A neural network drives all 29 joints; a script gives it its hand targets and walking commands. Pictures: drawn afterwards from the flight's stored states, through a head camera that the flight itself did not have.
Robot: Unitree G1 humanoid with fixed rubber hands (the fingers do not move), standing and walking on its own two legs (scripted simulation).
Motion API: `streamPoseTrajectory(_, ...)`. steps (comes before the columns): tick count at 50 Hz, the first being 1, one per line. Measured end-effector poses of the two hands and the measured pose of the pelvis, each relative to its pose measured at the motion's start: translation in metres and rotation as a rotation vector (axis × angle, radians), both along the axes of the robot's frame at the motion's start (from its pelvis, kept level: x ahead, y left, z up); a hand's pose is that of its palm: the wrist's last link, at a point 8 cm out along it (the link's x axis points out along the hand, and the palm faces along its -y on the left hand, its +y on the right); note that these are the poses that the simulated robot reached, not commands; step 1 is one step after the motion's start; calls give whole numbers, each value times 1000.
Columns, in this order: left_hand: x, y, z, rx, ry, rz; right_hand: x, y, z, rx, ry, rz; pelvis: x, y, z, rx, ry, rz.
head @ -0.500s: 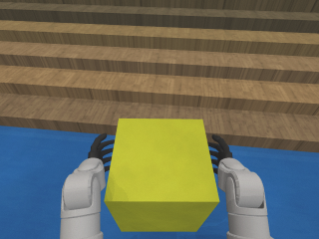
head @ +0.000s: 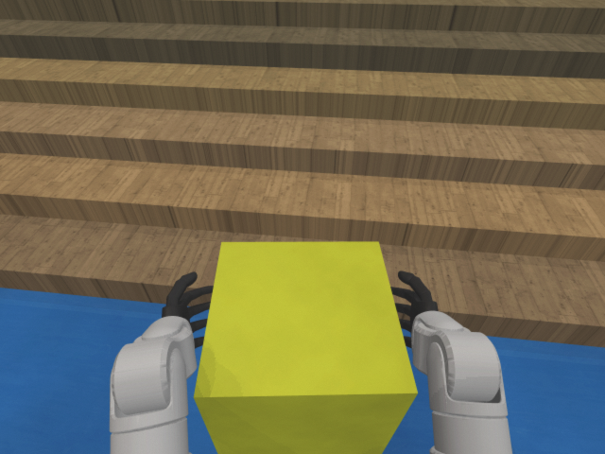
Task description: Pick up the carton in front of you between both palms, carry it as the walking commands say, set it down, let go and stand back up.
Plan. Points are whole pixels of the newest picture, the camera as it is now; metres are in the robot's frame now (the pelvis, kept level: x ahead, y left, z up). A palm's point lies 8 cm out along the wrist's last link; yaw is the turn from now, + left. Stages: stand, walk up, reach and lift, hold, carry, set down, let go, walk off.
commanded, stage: carry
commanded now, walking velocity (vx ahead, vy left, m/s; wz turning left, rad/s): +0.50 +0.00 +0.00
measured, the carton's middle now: (300, 358) +0.27 +0.01 +0.00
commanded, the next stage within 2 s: none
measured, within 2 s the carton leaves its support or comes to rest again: neither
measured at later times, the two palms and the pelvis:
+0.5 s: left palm (194, 138) +0.60 +0.19 +0.16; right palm (360, 124) +0.64 -0.11 +0.15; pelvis +0.32 -0.01 +0.01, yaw +4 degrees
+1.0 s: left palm (227, 58) +1.03 +0.19 +0.15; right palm (339, 55) +1.06 -0.11 +0.14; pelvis +0.65 +0.01 -0.01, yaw +3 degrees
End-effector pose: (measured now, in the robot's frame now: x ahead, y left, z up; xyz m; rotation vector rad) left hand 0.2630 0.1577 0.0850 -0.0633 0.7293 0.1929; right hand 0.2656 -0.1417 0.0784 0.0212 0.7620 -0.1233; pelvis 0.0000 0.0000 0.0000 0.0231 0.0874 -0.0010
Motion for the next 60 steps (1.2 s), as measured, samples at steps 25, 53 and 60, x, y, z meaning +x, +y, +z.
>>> streamPoseTrajectory(25,338,31,71,1,-262,134,379,33,77,38,-259,110,316,-10,10,-20,13,66)
streamPoseTrajectory(53,792,43,46,26,19,107,829,46,47,56,21,102,682,3,5,-5,63,29)
streamPoseTrajectory(60,884,65,61,18,-107,153,929,69,57,113,-109,94,774,15,10,12,43,21)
